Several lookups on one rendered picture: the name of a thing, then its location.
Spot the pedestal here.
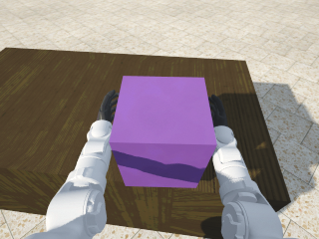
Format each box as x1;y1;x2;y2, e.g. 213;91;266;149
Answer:
0;47;291;239

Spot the carton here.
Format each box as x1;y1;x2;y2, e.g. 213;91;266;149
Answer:
109;76;217;188

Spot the robot right upper arm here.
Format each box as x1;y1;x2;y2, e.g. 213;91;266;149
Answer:
221;200;299;239

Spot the robot right hand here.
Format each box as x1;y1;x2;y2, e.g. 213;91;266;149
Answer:
208;94;228;127

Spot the robot left hand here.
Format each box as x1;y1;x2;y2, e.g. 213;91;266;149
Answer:
97;90;120;122

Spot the robot left forearm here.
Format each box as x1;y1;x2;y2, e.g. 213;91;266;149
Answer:
46;119;113;230

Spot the robot left upper arm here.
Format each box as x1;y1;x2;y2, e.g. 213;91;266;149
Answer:
24;188;107;239

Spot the robot right forearm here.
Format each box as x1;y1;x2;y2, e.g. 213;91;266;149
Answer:
212;125;283;238

